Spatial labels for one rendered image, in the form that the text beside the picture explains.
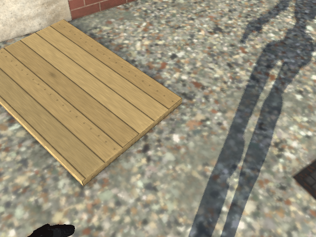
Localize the robot left hand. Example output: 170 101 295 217
28 224 75 237

